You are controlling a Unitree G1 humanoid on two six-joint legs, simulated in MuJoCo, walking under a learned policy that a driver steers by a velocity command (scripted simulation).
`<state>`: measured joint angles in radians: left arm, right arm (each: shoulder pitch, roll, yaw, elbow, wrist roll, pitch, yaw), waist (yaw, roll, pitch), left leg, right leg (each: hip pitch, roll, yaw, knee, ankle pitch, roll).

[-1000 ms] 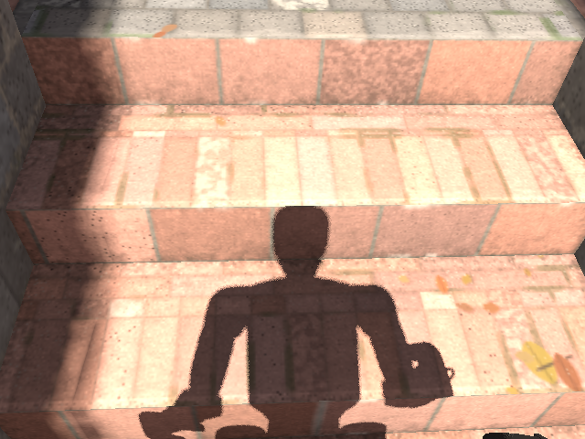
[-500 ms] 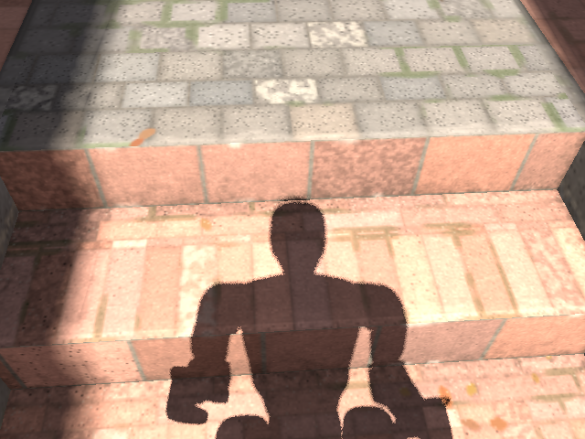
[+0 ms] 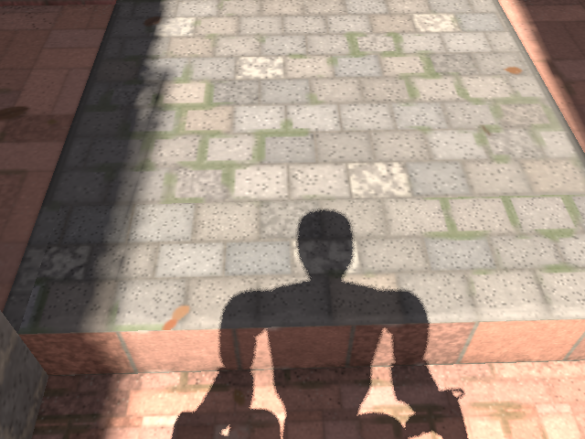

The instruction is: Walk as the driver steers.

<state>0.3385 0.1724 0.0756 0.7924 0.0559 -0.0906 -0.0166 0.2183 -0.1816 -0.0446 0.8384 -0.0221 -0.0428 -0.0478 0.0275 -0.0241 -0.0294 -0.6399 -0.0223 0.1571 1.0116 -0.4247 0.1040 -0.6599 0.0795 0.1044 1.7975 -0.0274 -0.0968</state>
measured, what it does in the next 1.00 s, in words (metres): climbs: right foot 0.16 m higher, then left foot 0.16 m higher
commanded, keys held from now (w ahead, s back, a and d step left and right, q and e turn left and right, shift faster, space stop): w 1.00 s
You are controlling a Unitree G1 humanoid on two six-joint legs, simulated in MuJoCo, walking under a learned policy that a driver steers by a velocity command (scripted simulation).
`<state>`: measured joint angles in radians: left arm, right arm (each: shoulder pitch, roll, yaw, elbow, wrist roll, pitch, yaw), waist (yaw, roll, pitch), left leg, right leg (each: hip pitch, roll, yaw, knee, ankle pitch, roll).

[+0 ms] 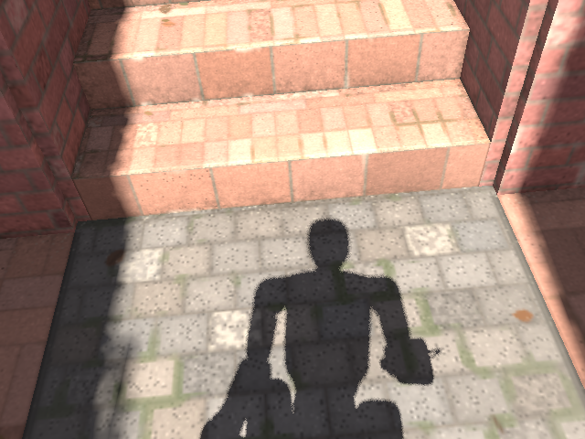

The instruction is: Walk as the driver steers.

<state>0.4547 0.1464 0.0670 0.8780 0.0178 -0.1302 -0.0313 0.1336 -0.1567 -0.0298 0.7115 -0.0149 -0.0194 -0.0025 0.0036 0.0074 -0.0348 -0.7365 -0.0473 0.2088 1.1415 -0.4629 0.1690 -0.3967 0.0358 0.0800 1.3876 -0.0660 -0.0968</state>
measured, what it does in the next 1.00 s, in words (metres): climbs: right foot, then left foot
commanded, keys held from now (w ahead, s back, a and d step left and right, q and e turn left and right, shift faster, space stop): w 1.00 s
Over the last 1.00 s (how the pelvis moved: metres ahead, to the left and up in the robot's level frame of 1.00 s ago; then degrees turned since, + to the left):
0.60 -0.04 0.30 -1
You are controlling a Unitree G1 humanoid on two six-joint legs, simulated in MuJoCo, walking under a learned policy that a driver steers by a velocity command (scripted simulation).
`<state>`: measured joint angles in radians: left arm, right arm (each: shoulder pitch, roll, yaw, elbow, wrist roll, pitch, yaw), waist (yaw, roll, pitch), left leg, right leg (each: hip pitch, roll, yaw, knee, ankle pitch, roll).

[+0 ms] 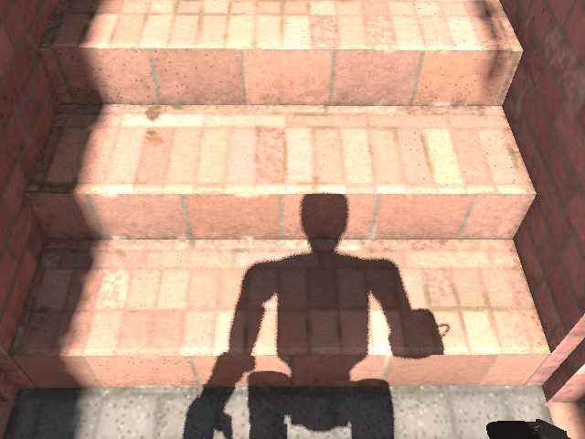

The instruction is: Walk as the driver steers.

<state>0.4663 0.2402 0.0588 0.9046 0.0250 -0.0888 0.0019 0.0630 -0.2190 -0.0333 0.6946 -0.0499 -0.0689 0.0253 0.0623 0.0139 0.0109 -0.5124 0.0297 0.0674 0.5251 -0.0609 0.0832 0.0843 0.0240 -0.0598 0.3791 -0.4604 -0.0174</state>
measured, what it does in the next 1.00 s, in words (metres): walks ahead: right foot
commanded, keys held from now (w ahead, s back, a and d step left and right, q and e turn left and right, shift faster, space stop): w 0.06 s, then no key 0.94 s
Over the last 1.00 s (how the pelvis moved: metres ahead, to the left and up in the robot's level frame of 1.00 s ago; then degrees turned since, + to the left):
0.57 0.01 0.08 0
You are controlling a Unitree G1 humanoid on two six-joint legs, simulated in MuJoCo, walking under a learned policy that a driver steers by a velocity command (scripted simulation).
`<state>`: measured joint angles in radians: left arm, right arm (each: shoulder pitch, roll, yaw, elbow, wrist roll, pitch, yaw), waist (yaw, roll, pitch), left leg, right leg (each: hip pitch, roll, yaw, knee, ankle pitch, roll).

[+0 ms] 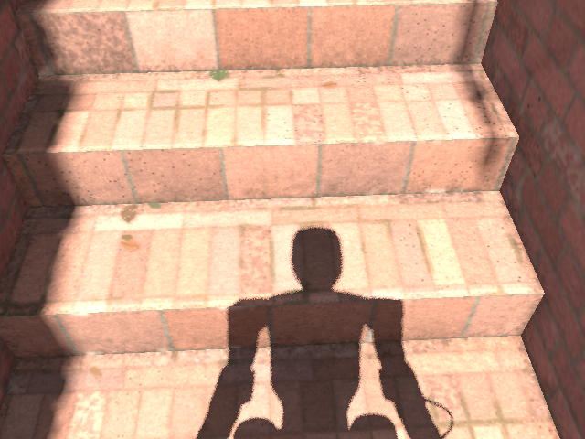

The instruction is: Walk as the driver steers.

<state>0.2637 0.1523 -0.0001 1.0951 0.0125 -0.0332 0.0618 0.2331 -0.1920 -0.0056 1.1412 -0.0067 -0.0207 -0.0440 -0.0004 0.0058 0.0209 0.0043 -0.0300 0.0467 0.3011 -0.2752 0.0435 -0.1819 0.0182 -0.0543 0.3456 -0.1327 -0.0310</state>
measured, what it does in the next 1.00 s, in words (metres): walks ahead: right foot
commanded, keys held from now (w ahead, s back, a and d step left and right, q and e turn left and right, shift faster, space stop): no key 0.28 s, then w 0.72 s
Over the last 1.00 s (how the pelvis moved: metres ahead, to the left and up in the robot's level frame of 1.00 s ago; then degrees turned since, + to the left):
0.21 0.01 0.03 1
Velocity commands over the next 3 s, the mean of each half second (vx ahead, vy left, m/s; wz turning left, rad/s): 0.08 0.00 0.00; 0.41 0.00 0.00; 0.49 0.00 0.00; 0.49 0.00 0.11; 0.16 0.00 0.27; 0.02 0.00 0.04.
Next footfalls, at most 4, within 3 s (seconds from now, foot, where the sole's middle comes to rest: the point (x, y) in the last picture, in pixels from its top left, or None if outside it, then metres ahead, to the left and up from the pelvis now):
0.64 right None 0.17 -0.12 -0.78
1.18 left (245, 414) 0.53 0.13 -0.62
1.68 right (317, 247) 0.83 -0.02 -0.46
2.18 left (241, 109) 1.12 0.15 -0.29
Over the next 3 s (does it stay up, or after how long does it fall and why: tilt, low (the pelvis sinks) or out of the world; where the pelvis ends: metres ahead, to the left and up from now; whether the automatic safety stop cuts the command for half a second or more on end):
stays up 1.12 0.04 0.48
